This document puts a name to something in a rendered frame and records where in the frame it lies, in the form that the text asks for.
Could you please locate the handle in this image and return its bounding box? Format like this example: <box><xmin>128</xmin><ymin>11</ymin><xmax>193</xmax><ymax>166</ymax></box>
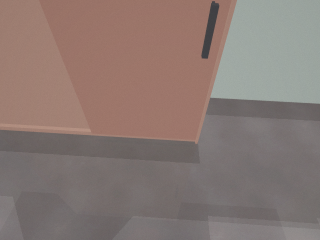
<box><xmin>201</xmin><ymin>1</ymin><xmax>220</xmax><ymax>59</ymax></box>

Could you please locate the wardrobe door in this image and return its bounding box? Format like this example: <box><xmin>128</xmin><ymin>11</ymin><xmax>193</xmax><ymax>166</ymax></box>
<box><xmin>0</xmin><ymin>0</ymin><xmax>90</xmax><ymax>129</ymax></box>
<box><xmin>39</xmin><ymin>0</ymin><xmax>232</xmax><ymax>140</ymax></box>

